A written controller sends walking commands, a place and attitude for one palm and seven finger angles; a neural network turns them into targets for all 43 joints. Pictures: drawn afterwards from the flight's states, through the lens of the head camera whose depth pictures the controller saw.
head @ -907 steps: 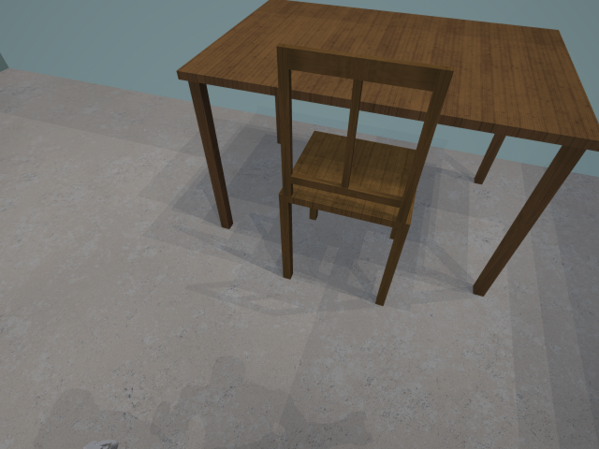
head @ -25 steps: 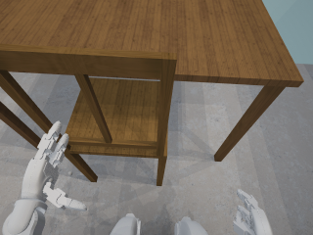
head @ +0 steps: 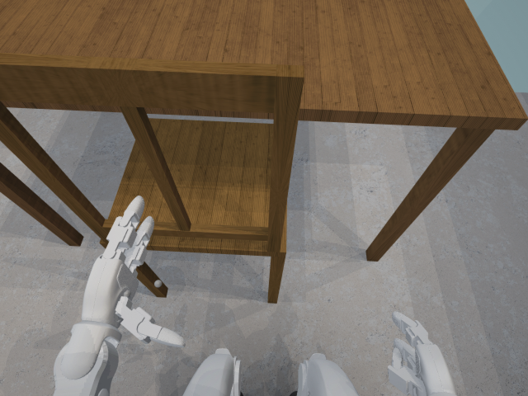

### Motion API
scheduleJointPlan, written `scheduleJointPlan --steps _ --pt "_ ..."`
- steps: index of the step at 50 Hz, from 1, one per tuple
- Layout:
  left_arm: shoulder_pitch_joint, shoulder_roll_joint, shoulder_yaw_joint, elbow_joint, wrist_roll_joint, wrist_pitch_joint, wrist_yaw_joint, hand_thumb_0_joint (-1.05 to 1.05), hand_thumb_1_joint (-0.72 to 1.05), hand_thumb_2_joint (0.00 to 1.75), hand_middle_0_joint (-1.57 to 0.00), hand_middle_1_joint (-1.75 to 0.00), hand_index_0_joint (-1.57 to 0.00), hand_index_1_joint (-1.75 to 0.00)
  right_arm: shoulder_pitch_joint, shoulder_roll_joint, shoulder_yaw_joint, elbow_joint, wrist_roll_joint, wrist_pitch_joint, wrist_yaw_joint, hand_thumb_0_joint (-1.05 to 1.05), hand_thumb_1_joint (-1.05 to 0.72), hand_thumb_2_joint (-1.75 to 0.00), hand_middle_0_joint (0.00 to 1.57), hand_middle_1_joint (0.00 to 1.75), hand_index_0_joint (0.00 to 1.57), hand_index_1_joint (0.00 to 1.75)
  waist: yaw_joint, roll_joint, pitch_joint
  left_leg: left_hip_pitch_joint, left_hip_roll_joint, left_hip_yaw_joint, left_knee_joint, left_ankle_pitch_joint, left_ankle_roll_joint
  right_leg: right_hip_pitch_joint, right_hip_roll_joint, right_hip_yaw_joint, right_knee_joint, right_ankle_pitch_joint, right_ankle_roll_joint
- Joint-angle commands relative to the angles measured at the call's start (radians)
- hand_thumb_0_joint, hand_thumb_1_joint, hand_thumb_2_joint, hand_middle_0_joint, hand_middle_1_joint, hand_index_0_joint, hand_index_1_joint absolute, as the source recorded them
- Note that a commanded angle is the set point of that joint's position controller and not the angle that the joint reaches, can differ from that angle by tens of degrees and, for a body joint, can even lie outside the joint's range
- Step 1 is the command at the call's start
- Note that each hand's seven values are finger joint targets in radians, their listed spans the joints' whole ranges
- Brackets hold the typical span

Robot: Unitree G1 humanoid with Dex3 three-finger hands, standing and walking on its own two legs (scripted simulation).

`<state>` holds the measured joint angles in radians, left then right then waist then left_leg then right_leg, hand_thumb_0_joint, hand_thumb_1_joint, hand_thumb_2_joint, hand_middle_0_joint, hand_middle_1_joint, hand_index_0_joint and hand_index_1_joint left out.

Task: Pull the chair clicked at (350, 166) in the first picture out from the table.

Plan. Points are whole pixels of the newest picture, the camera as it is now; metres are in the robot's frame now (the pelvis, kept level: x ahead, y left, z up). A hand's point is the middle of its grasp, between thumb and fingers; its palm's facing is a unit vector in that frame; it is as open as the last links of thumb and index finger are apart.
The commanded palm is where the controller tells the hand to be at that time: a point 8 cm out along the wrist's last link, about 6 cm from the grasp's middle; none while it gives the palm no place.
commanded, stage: aim the fingers beside a spindle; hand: left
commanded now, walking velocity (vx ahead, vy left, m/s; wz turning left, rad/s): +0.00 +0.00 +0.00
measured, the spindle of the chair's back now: (165, 181) +0.43 +0.18 +0.04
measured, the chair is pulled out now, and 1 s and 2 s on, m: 0.00 0.00 0.00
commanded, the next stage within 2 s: none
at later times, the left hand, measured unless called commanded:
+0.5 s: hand (174, 277) +0.28 +0.15 +0.01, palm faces -0.03 -1.00 -0.04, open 16.9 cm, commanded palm +0.26 +0.20 +0.01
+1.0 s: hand (161, 279) +0.28 +0.16 +0.02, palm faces -0.03 -1.00 -0.04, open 17.0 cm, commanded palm +0.26 +0.21 +0.02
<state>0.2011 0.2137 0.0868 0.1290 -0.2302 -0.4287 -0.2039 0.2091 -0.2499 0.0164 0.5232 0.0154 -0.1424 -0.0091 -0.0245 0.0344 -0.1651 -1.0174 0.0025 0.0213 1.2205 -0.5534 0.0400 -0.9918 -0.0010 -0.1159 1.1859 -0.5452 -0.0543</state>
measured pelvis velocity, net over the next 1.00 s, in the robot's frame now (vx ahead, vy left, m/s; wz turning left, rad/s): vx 0.00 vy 0.00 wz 0.00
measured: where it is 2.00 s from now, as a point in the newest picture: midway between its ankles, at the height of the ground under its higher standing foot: outside the picture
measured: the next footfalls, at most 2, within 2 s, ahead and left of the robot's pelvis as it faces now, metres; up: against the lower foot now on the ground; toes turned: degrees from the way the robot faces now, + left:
none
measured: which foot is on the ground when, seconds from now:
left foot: down 0.00-1.00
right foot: down 0.00-1.00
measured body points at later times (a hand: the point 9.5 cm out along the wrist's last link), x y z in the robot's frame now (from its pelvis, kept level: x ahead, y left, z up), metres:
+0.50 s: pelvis +0.00 +0.00 -0.02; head +0.10 +0.00 +0.42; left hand +0.28 +0.20 +0.01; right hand +0.17 -0.24 -0.11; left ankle +0.01 +0.09 -0.64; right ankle +0.01 -0.09 -0.64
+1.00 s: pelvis +0.00 +0.00 -0.01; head +0.10 +0.01 +0.43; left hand +0.27 +0.21 +0.02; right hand +0.17 -0.24 -0.11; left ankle +0.01 +0.09 -0.64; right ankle +0.01 -0.09 -0.64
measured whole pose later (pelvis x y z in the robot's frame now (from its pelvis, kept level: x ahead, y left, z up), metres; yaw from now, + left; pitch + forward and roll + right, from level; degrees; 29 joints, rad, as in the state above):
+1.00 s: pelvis +0.00 +0.00 -0.01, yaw +0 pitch +22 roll -2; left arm 0.18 0.22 0.08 0.13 -0.21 -0.47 -0.14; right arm 0.19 -0.25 0.01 0.52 0.01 -0.08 0.00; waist -0.03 0.03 -0.18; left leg -1.09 0.01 0.01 1.29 -0.58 0.04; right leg -1.06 0.00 -0.12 1.24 -0.57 -0.06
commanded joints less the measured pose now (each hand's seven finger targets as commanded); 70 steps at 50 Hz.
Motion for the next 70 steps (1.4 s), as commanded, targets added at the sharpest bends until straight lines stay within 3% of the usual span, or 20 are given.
scheduleJointPlan --steps 1,3,9,10,14,19,25,30,32,38,40,45,46,54,57,58,60,63,69,70 --pt "-0.098 0.108 0.076 -0.191 0.009 -0.086 0.056 0.00 -0.50 0.30 -0.06 -0.08 -0.06 -0.08 -0.013 -0.139 -0.061 -0.142 -0.002 -0.036 -0.002 0.00 -0.90 -0.90 0.20 0.30 0.20 0.30 -0.007 -0.005 -0.279 0.163 -0.002 -0.073 -0.154 0.266 -0.011 0.164 0.004 0.076 -0.139 0.228 0.028" --pt "-0.110 0.114 0.080 -0.163 0.021 -0.085 0.070 0.00 -0.50 0.30 -0.06 -0.08 -0.06 -0.08 -0.010 -0.140 -0.062 -0.142 -0.003 -0.026 -0.001 0.00 -0.90 -0.90 0.20 0.30 0.20 0.30 -0.010 -0.031 -0.275 0.137 -0.002 -0.070 -0.143 0.260 -0.009 0.168 0.006 0.083 -0.135 0.231 0.028" --pt "-0.111 0.083 0.031 -0.203 0.020 -0.087 0.053 0.00 -0.50 0.30 -0.06 -0.08 -0.06 -0.08 -0.011 -0.137 -0.064 -0.155 0.000 -0.012 0.006 0.00 -0.90 -0.90 0.20 0.30 0.20 0.30 -0.008 0.007 -0.335 0.158 -0.004 -0.064 -0.132 0.286 -0.009 0.191 0.003 0.091 -0.129 0.268 0.027" --pt "-0.113 0.103 0.044 -0.204 0.020 -0.087 0.054 0.00 -0.50 0.30 -0.06 -0.08 -0.06 -0.08 -0.009 -0.140 -0.065 -0.153 0.002 -0.009 0.005 0.00 -0.90 -0.90 0.20 0.30 0.20 0.30 -0.009 0.008 -0.327 0.160 -0.001 -0.068 -0.131 0.288 -0.010 0.181 0.005 0.089 -0.127 0.269 0.026" --pt "-0.125 0.056 -0.006 -0.208 0.028 -0.091 0.066 0.00 -0.50 0.30 -0.06 -0.08 -0.06 -0.08 -0.007 -0.136 -0.064 -0.150 -0.001 -0.008 0.006 0.00 -0.90 -0.90 0.20 0.30 0.20 0.30 -0.020 0.005 -0.320 0.162 0.000 -0.075 -0.121 0.292 -0.009 0.149 0.004 0.081 -0.115 0.262 0.026" --pt "-0.152 0.072 0.019 -0.148 0.043 -0.089 0.092 0.00 -0.50 0.30 -0.06 -0.08 -0.06 -0.08 -0.011 -0.136 -0.062 -0.142 -0.005 0.006 0.008 0.00 -0.90 -0.90 0.20 0.30 0.20 0.30 -0.019 -0.022 -0.298 0.098 -0.006 -0.067 -0.101 0.256 -0.007 0.146 0.003 0.092 -0.106 0.244 0.026" --pt "-0.160 0.074 0.017 -0.189 0.044 -0.109 0.096 0.00 -0.50 0.30 -0.06 -0.08 -0.06 -0.08 -0.014 -0.130 -0.064 -0.148 -0.006 0.015 0.015 0.00 -0.90 -0.90 0.20 0.30 0.20 0.30 -0.005 0.010 -0.376 0.127 -0.005 -0.063 -0.092 0.311 -0.009 0.178 0.002 0.098 -0.088 0.303 0.024" --pt "-0.143 0.113 0.054 -0.186 0.035 -0.101 0.090 0.00 -0.50 0.30 -0.06 -0.08 -0.06 -0.08 -0.007 -0.133 -0.065 -0.143 -0.002 0.025 0.011 0.00 -0.90 -0.90 0.20 0.30 0.20 0.30 -0.008 -0.013 -0.365 0.110 -0.004 -0.059 -0.093 0.305 -0.006 0.206 0.004 0.109 -0.103 0.312 0.028" --pt "-0.097 0.096 0.048 -0.171 0.029 -0.091 0.084 0.00 -0.50 0.30 -0.06 -0.08 -0.06 -0.08 -0.008 -0.131 -0.063 -0.150 0.000 0.029 0.012 0.00 -0.90 -0.90 0.20 0.30 0.20 0.30 -0.004 -0.026 -0.351 0.098 -0.006 -0.057 -0.100 0.296 -0.007 0.220 0.004 0.107 -0.110 0.308 0.028" --pt "-0.131 0.069 0.015 -0.148 0.019 -0.086 0.063 0.00 -0.50 0.30 -0.06 -0.08 -0.06 -0.08 -0.017 -0.134 -0.061 -0.143 0.003 0.027 0.008 0.00 -0.90 -0.90 0.20 0.30 0.20 0.30 -0.034 -0.037 -0.293 0.075 -0.003 -0.061 -0.089 0.257 -0.002 0.172 0.005 0.107 -0.121 0.266 0.032" --pt "-0.151 0.090 0.039 -0.157 0.013 -0.099 0.061 0.00 -0.50 0.30 -0.06 -0.08 -0.06 -0.08 -0.015 -0.134 -0.062 -0.141 0.001 0.025 0.004 0.00 -0.90 -0.90 0.20 0.30 0.20 0.30 -0.031 -0.041 -0.300 0.064 -0.005 -0.058 -0.085 0.244 -0.002 0.185 0.004 0.115 -0.124 0.254 0.033" --pt "-0.139 0.134 0.073 -0.234 0.014 -0.134 0.066 0.00 -0.50 0.30 -0.06 -0.08 -0.06 -0.08 -0.017 -0.130 -0.062 -0.139 -0.002 0.013 0.002 0.00 -0.90 -0.90 0.20 0.30 0.20 0.30 -0.005 0.036 -0.366 0.127 -0.004 -0.060 -0.095 0.313 -0.006 0.205 0.004 0.109 -0.106 0.304 0.024" --pt "-0.129 0.112 0.051 -0.243 0.013 -0.134 0.064 0.00 -0.50 0.30 -0.06 -0.08 -0.06 -0.08 -0.021 -0.128 -0.061 -0.141 -0.003 0.010 0.004 0.00 -0.90 -0.90 0.20 0.30 0.20 0.30 -0.006 0.051 -0.365 0.146 -0.003 -0.063 -0.101 0.321 -0.008 0.192 0.004 0.102 -0.105 0.306 0.024" --pt "-0.047 0.051 0.002 -0.128 0.018 -0.070 0.052 0.00 -0.50 0.30 -0.06 -0.08 -0.06 -0.08 -0.018 -0.141 -0.063 -0.150 0.004 0.025 0.009 0.00 -0.90 -0.90 0.20 0.30 0.20 0.30 -0.031 -0.046 -0.278 0.089 0.000 -0.072 -0.106 0.249 -0.006 0.141 0.009 0.082 -0.116 0.238 0.030" --pt "-0.126 0.074 0.013 -0.176 0.021 -0.092 0.065 0.00 -0.50 0.30 -0.06 -0.08 -0.06 -0.08 -0.027 -0.139 -0.062 -0.155 0.000 0.023 0.005 0.00 -0.90 -0.90 0.20 0.30 0.20 0.30 -0.026 -0.017 -0.283 0.078 -0.004 -0.071 -0.098 0.213 -0.006 0.129 0.007 0.092 -0.113 0.190 0.026" --pt "-0.148 0.114 0.048 -0.203 0.024 -0.107 0.078 0.00 -0.50 0.30 -0.06 -0.08 -0.06 -0.08 -0.025 -0.139 -0.062 -0.150 -0.002 0.021 0.003 0.00 -0.90 -0.90 0.20 0.30 0.20 0.30 -0.022 -0.014 -0.292 0.088 -0.001 -0.075 -0.098 0.228 -0.006 0.128 0.010 0.090 -0.108 0.196 0.024" --pt "-0.157 0.133 0.064 -0.269 0.028 -0.137 0.095 0.00 -0.50 0.30 -0.06 -0.08 -0.06 -0.08 -0.024 -0.132 -0.062 -0.155 -0.006 0.016 0.002 0.00 -0.90 -0.90 0.20 0.30 0.20 0.30 -0.005 0.032 -0.351 0.139 0.000 -0.076 -0.103 0.271 -0.009 0.141 0.009 0.090 -0.097 0.226 0.020" --pt "-0.155 0.117 0.039 -0.311 0.035 -0.154 0.113 0.00 -0.50 0.30 -0.06 -0.08 -0.06 -0.08 -0.023 -0.130 -0.059 -0.148 -0.010 0.010 0.006 0.00 -0.90 -0.90 0.20 0.30 0.20 0.30 -0.004 0.086 -0.386 0.205 0.004 -0.091 -0.115 0.336 -0.016 0.120 0.010 0.076 -0.084 0.249 0.018" --pt "-0.074 -0.009 -0.075 -0.072 0.046 -0.045 0.075 0.00 -0.50 0.30 -0.06 -0.08 -0.06 -0.08 -0.013 -0.144 -0.056 -0.146 0.002 0.034 0.015 0.00 -0.90 -0.90 0.20 0.30 0.20 0.30 -0.045 -0.044 -0.267 0.107 0.004 -0.092 -0.118 0.226 -0.009 0.092 0.011 0.064 -0.114 0.187 0.027" --pt "-0.099 0.007 -0.062 -0.052 0.047 -0.030 0.070 0.00 -0.50 0.30 -0.06 -0.08 -0.06 -0.08 -0.011 -0.151 -0.059 -0.145 0.006 0.041 0.012 0.00 -0.90 -0.90 0.20 0.30 0.20 0.30 -0.049 -0.063 -0.257 0.095 0.005 -0.094 -0.115 0.206 -0.009 0.082 0.012 0.064 -0.114 0.178 0.028"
